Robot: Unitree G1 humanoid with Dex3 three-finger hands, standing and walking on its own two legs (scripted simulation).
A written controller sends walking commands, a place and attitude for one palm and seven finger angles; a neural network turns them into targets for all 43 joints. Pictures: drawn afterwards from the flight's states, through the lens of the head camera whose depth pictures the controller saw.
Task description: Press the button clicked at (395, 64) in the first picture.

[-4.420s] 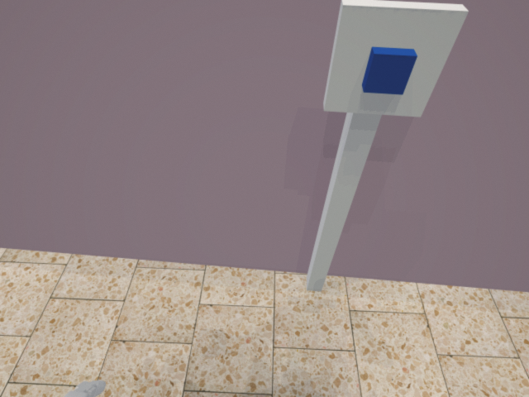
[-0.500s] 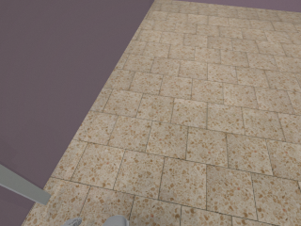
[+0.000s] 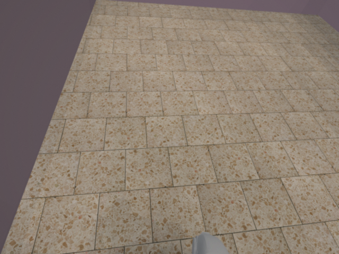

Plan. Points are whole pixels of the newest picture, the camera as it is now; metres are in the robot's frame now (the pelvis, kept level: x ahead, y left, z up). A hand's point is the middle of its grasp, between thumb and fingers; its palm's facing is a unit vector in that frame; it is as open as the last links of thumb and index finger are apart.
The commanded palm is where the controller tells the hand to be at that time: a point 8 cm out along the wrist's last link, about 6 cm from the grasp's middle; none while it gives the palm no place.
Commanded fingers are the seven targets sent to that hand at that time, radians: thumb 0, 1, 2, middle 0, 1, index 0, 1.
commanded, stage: walk to a spot facing it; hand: left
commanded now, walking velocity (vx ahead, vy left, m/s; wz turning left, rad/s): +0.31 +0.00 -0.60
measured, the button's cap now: out of the picture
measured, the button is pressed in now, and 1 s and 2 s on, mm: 0 0 0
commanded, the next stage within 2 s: turn to face it in 1.08 s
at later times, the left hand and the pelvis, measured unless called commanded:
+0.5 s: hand (129, 201) +0.29 +0.12 -0.17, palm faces -0.20 -0.96 -0.20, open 7.3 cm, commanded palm none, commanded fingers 0.00 0.90 0.90 -0.20 -0.30 -0.20 -0.30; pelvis +0.19 -0.05 -0.01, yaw -14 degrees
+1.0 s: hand (139, 142) +0.51 +0.12 -0.18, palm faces -0.42 -0.89 -0.17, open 7.4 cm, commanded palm none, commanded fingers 0.00 0.90 0.90 -0.20 -0.30 -0.20 -0.30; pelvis +0.36 -0.02 +0.00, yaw -30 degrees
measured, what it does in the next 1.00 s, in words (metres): walks ahead, turning right: right foot, then left foot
